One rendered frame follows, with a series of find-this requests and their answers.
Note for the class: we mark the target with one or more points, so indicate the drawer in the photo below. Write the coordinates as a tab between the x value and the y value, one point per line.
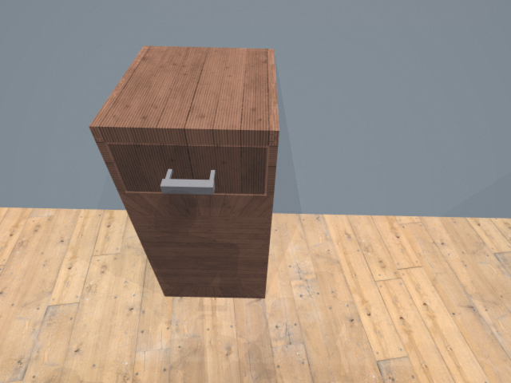
240	169

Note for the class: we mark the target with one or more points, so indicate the handle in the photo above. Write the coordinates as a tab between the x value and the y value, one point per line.
196	187

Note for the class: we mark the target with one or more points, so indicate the cabinet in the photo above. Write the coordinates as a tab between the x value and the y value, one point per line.
209	246

